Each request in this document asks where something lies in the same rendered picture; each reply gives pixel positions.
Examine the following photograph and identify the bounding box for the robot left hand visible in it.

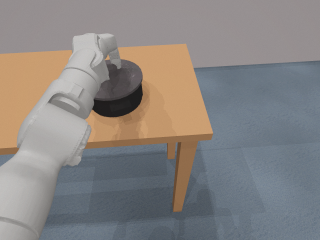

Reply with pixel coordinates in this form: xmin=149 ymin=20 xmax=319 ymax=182
xmin=98 ymin=33 xmax=121 ymax=81

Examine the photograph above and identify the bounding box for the lid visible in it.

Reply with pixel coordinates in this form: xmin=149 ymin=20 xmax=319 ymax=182
xmin=94 ymin=59 xmax=143 ymax=101

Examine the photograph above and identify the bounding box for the knob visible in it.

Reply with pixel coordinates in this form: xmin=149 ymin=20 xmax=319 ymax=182
xmin=106 ymin=63 xmax=119 ymax=79

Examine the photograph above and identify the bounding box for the left robot upper arm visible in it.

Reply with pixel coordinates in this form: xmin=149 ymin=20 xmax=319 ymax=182
xmin=0 ymin=102 xmax=92 ymax=240

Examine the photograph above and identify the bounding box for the pot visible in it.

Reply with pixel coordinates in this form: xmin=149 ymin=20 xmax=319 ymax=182
xmin=92 ymin=83 xmax=143 ymax=118

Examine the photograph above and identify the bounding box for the robot left forearm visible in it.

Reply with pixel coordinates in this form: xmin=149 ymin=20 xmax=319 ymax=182
xmin=17 ymin=33 xmax=109 ymax=148

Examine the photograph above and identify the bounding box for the table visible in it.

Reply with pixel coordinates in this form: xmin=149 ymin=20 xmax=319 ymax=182
xmin=0 ymin=44 xmax=213 ymax=212

